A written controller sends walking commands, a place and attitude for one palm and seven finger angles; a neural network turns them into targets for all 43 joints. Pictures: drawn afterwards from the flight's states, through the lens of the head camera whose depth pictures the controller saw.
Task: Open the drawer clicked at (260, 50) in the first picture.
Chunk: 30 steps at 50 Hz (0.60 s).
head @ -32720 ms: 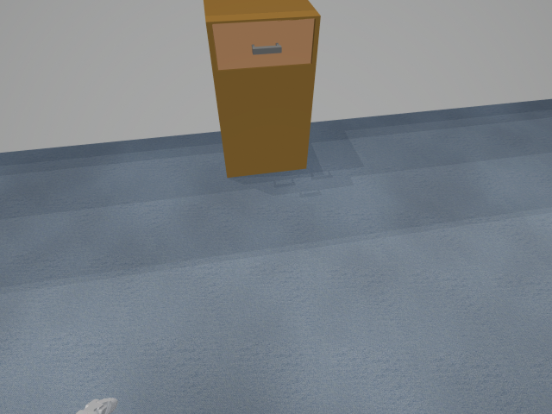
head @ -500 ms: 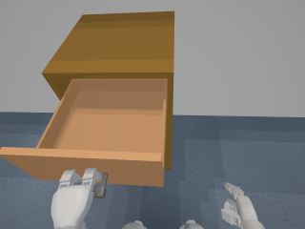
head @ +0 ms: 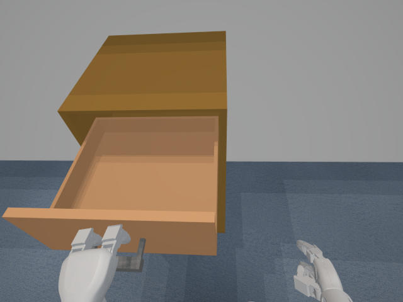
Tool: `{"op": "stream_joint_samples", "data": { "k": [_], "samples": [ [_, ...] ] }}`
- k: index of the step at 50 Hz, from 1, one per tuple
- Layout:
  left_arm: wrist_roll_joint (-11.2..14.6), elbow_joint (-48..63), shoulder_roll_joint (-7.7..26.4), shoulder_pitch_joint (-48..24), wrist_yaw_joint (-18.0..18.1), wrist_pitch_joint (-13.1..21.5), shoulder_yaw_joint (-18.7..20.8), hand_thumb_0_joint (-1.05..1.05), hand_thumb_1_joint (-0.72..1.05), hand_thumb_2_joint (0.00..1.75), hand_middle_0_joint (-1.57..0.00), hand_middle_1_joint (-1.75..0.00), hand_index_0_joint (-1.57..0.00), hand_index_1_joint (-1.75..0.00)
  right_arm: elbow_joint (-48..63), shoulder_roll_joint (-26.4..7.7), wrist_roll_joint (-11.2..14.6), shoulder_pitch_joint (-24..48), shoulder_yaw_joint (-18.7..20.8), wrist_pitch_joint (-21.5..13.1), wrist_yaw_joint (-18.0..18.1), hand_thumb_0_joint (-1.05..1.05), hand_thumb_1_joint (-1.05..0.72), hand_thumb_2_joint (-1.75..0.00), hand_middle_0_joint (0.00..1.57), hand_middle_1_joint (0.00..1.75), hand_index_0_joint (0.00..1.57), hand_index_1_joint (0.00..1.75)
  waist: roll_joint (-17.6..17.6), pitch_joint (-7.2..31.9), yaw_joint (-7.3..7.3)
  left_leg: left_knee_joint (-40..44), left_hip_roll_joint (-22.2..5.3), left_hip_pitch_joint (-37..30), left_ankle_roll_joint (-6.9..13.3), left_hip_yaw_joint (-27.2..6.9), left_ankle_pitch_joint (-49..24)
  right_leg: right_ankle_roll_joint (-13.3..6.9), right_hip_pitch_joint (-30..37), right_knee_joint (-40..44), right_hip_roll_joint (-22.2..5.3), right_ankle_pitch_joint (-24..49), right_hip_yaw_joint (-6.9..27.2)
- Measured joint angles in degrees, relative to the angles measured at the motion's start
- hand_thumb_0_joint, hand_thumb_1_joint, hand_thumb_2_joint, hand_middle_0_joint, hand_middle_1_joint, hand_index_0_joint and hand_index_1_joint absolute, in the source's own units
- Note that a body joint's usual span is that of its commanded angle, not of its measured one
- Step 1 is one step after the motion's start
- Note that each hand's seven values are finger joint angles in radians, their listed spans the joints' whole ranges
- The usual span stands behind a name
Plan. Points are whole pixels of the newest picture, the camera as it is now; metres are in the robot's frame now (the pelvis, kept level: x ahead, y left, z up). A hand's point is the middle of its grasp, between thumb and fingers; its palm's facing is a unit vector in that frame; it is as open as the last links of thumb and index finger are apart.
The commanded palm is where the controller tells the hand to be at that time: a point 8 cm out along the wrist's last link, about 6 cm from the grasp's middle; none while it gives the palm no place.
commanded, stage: lift the hand off the handle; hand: left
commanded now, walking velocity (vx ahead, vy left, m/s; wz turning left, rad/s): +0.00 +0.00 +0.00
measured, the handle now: (115, 252) +0.21 +0.21 -0.02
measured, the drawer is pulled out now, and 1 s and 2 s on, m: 0.30 0.30 0.30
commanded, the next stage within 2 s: draw the hand back to the body in 1.66 s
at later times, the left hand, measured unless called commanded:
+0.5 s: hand (99, 269) +0.17 +0.20 +0.03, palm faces +0.04 -0.14 -0.99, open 13.5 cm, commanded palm +0.14 +0.20 +0.10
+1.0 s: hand (83, 260) +0.17 +0.22 +0.07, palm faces +0.07 -0.15 -0.99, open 13.7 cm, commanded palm +0.14 +0.21 +0.13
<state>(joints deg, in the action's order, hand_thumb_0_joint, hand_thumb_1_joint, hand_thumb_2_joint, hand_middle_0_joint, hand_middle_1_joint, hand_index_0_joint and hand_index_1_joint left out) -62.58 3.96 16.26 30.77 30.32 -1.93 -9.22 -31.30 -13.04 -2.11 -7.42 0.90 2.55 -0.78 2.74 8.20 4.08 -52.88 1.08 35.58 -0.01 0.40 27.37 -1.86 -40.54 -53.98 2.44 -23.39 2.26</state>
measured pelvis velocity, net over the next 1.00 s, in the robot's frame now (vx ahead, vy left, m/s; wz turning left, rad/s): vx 0.01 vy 0.01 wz -0.02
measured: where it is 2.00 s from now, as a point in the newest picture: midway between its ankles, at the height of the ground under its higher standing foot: outside the picture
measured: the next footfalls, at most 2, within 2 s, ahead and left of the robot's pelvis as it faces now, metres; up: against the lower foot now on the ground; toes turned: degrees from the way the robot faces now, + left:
none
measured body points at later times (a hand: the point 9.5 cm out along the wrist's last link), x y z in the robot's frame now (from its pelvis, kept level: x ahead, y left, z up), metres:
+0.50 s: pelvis +0.01 +0.00 +0.01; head +0.03 -0.03 +0.46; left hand +0.16 +0.21 +0.09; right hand +0.23 -0.20 -0.08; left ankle -0.01 +0.12 -0.69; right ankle +0.03 -0.10 -0.69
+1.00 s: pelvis +0.01 +0.01 +0.02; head +0.02 -0.03 +0.47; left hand +0.16 +0.22 +0.13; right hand +0.23 -0.20 -0.06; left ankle -0.01 +0.12 -0.69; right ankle +0.03 -0.10 -0.69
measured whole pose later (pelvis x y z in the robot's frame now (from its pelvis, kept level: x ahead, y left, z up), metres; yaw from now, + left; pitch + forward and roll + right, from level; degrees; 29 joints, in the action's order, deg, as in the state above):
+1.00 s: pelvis +0.01 +0.01 +0.02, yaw -1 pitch +5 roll +0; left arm -57.7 19.2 20.4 37.3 21.7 -0.4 -5.2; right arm -30.4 -13.1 -1.1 -8.6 0.7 2.6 -2.8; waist 4.3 6.3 5.6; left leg -43.4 0.3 24.1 0.4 1.1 24.5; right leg -1.4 -29.0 -43.7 3.1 -19.9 3.2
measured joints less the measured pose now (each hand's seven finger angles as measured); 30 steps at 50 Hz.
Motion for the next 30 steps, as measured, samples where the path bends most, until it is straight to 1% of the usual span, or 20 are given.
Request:
{"op": "stream_joint_samples", "data": {
  "k": [4,9,19,30],
  "samples": [
    [-0.15,0.88,0.53,0.46,-0.65,0.20,-0.06,0.00,-0.49,0.30,-0.32,-1.20,-0.37,-1.23,0.12,0.30,-0.04,-0.01,-0.27,0.01,-0.35,0.01,-0.91,-0.90,0.20,0.30,0.20,0.30,0.06,-0.30,0.27,0.63,-0.02,-0.82,0.07,0.06,-0.02,0.05,0.81,0.64,0.02,0.04,0.09],
    [0.45,2.92,0.63,1.84,-1.68,0.03,-0.38,0.00,-0.49,0.30,-0.32,-1.20,-0.38,-1.23,0.56,0.50,-0.05,-0.23,-0.24,-0.12,-1.02,0.01,-0.91,-0.90,0.20,0.30,0.20,0.30,0.47,-0.28,0.48,1.25,-0.05,-1.73,0.19,0.16,0.09,0.15,1.71,1.29,0.06,-0.03,0.21],
    [0.84,7.37,1.37,4.82,-2.42,0.98,0.24,0.00,-0.49,0.30,-0.32,-1.20,-0.38,-1.23,1.08,0.33,-0.01,-0.48,-0.22,-0.03,-2.07,0.01,-0.91,-0.90,0.20,0.30,0.20,0.30,0.51,-0.14,1.01,2.59,-0.23,-3.69,0.24,0.58,0.19,0.20,3.40,2.37,0.26,-0.10,0.68],
    [2.27,10.70,2.68,6.39,-4.22,1.16,1.72,0.00,-0.49,0.30,-0.32,-1.20,-0.38,-1.23,1.34,0.05,0.48,-0.53,-0.18,0.17,-2.31,0.01,-0.91,-0.90,0.20,0.30,0.20,0.30,0.96,-0.53,1.22,4.77,-0.54,-6.44,0.18,0.70,-0.55,0.13,6.10,4.57,0.55,0.73,0.86]
  ]
}}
